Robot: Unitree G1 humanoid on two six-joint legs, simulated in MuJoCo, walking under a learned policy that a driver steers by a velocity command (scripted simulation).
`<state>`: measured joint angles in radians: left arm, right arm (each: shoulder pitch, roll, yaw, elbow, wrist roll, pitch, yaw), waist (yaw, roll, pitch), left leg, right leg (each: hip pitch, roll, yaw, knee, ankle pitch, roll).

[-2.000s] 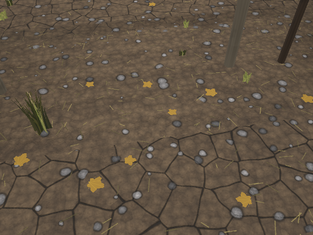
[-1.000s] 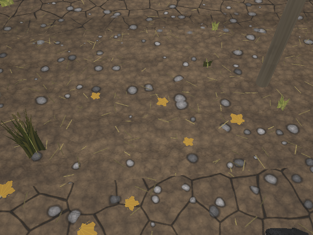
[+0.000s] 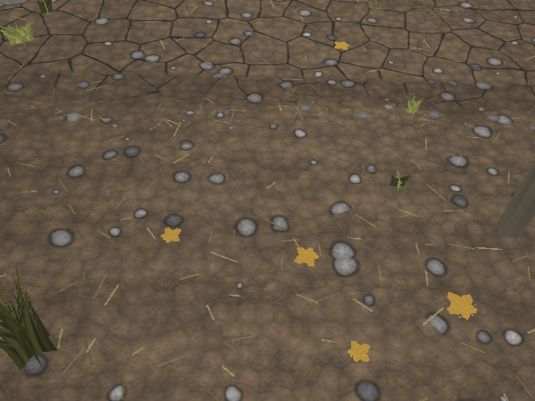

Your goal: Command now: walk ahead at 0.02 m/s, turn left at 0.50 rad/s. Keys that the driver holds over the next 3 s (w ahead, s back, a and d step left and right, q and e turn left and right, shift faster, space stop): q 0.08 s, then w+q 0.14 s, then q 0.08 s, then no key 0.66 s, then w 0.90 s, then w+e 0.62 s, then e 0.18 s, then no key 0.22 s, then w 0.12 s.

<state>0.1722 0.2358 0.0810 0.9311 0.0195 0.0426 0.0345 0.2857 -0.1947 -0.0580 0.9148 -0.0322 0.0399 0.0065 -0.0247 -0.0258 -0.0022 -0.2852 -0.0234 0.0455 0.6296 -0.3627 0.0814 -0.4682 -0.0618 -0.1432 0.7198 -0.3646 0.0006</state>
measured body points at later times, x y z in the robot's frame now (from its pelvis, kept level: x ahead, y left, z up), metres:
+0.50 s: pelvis +0.05 -0.01 +0.01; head +0.08 -0.02 +0.46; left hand +0.15 +0.27 -0.10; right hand +0.11 -0.28 -0.13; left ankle -0.01 +0.08 -0.73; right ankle +0.10 -0.11 -0.72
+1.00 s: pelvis +0.08 -0.02 +0.02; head +0.08 -0.02 +0.47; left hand +0.06 +0.23 -0.13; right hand +0.19 -0.25 -0.13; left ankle +0.03 +0.09 -0.73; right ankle +0.10 -0.11 -0.73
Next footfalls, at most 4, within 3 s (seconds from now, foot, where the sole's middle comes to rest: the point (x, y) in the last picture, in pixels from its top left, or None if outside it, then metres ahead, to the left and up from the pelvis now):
0.52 right None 0.14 -0.10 -0.76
0.86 left None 0.07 0.10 -0.76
1.30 right None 0.23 -0.10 -0.76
1.80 left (206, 398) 0.53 0.13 -0.76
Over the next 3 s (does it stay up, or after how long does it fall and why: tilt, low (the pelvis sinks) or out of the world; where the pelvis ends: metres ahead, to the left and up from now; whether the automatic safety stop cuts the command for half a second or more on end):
stays up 0.96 0.09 0.01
